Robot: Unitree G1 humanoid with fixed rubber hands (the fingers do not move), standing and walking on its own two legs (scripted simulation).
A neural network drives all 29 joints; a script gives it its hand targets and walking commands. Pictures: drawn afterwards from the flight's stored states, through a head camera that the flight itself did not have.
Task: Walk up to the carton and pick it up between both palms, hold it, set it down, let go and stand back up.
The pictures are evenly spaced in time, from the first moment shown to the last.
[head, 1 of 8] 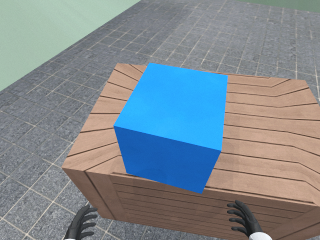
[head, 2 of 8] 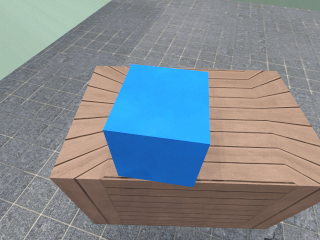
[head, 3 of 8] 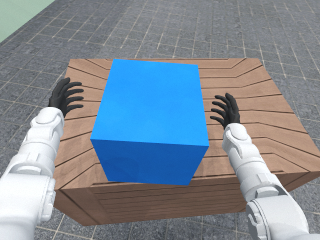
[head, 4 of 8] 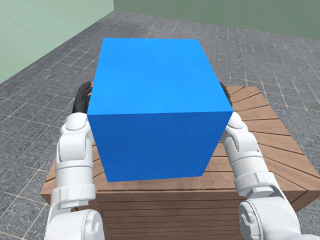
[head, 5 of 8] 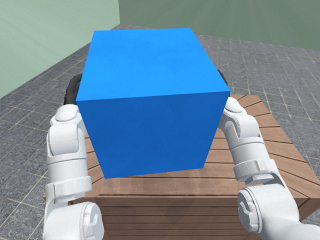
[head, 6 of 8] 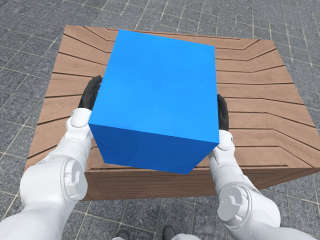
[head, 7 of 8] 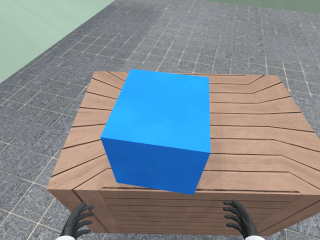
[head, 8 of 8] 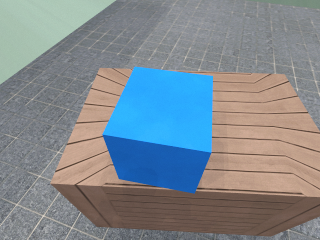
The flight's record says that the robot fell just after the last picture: no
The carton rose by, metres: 0.22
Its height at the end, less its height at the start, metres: +0.00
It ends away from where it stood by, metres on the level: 0.01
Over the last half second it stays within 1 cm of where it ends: yes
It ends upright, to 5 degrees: yes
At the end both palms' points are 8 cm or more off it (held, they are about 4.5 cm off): yes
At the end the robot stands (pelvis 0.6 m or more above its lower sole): yes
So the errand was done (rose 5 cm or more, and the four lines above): yes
